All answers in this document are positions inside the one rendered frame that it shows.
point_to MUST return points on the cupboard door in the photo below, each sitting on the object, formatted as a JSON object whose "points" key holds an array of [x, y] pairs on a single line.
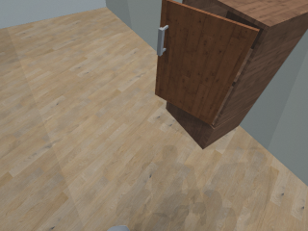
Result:
{"points": [[204, 53]]}

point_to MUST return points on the handle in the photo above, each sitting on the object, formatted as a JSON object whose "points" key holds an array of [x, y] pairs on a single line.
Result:
{"points": [[160, 41]]}

